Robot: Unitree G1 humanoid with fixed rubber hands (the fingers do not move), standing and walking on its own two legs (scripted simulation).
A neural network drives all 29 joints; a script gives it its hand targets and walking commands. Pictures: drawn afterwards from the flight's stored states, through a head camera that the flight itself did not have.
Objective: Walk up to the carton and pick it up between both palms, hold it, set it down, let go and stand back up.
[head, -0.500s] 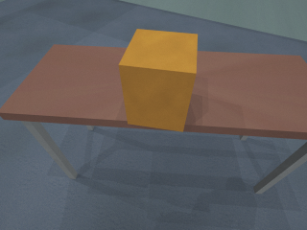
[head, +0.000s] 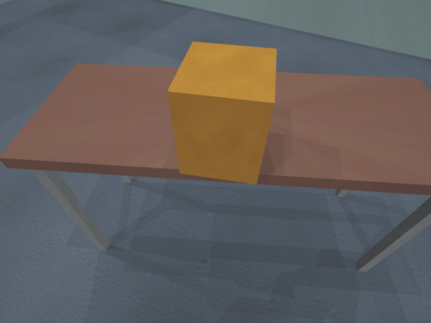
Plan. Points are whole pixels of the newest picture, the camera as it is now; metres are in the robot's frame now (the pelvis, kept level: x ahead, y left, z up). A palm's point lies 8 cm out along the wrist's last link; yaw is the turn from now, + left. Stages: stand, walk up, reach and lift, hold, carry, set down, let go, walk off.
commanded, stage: walk up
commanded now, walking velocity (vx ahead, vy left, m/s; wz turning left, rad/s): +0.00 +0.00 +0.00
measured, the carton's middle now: (225, 114) +0.56 -0.01 +0.06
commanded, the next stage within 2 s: none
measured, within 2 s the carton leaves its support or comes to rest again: neither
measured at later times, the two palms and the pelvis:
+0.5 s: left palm out of the picture +0.12 +0.31 -0.15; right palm out of the picture -0.01 -0.16 -0.12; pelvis +0.07 +0.07 +0.00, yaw -5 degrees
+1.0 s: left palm (108, 286) +0.22 +0.24 -0.14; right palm out of the picture +0.13 -0.18 -0.16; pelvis +0.16 +0.03 +0.00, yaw -5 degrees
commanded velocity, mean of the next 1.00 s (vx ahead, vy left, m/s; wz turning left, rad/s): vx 0.13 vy -0.01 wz -0.07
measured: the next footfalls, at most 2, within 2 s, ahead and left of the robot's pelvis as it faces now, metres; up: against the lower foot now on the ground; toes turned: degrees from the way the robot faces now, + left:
left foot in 0.32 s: +0.09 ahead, +0.17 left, +0.00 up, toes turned +0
right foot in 0.74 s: +0.23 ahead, -0.06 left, +0.00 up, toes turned -9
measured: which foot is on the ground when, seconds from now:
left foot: down 0.00-0.06, up 0.08-0.30, down 0.32-0.76, up 0.78-1.00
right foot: down 0.00-0.34, up 0.36-0.72, down 0.74-1.00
